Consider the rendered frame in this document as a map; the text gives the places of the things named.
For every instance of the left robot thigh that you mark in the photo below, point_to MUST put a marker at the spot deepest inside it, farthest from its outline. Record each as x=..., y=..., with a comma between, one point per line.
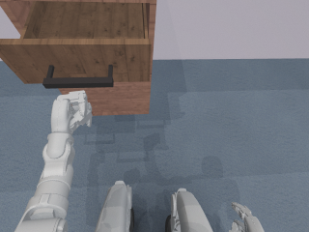
x=112, y=217

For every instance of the drawer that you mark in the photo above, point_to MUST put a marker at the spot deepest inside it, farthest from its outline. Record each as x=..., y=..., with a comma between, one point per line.
x=81, y=39

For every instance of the robot left forearm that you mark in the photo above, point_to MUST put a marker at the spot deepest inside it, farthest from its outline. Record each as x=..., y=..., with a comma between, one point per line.
x=51, y=196

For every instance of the left robot hand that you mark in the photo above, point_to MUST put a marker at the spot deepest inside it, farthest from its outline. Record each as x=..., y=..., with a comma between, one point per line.
x=72, y=105

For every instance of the handle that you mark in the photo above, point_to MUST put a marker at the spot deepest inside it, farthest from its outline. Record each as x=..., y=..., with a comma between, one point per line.
x=50, y=82

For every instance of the right robot hand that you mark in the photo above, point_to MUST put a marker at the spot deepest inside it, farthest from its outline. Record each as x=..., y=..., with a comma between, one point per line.
x=251, y=224

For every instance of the cabinet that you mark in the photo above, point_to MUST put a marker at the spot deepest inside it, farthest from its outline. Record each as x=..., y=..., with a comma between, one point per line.
x=124, y=98

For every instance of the robot left shin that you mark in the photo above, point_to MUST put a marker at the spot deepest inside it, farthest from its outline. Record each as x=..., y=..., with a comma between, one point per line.
x=128, y=213

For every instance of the left robot upper arm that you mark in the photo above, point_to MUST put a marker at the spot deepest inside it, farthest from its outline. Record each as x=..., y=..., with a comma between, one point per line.
x=52, y=224

